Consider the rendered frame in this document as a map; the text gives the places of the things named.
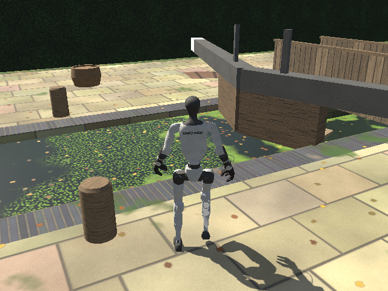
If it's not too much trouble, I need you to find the robot right hand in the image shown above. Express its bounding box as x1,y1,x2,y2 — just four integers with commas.
221,167,235,182

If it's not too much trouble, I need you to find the left robot shin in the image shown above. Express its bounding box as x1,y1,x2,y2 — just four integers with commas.
173,202,182,243

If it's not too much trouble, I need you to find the humanoid robot torso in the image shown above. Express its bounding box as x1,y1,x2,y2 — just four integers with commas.
179,120,208,182

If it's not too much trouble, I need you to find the right robot forearm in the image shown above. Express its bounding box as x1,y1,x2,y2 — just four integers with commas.
219,146,232,170

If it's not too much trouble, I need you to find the left robot forearm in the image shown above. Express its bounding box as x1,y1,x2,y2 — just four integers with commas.
155,146,167,166

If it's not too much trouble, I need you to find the robot left upper arm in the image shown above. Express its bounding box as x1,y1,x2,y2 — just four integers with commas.
161,122,180,155

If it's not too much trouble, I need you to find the robot right upper arm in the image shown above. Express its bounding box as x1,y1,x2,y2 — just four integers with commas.
206,122,225,156

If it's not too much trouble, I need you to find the robot left hand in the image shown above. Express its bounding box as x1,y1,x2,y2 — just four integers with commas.
153,164,167,176

